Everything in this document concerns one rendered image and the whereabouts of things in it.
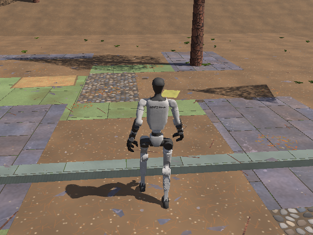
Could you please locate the robot right forearm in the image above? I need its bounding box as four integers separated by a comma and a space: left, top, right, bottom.
176, 118, 183, 135

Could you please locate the robot right hand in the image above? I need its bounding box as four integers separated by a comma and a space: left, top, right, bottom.
173, 132, 184, 141

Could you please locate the robot left forearm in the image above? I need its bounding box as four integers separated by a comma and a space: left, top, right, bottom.
128, 119, 139, 141

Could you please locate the robot shin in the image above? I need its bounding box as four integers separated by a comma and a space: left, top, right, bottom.
140, 153, 147, 185
163, 168, 171, 202

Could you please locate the robot left hand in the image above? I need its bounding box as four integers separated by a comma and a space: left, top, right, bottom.
127, 139, 138, 152

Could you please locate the robot left upper arm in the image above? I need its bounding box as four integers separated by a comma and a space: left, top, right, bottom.
135, 98, 148, 126

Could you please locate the left robot shin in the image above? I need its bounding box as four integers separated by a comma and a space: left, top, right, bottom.
140, 153, 147, 185

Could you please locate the robot right upper arm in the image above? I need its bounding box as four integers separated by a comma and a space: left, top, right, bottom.
168, 99, 181, 126

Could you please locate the right robot shin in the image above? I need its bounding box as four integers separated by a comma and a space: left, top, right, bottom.
163, 168, 171, 202

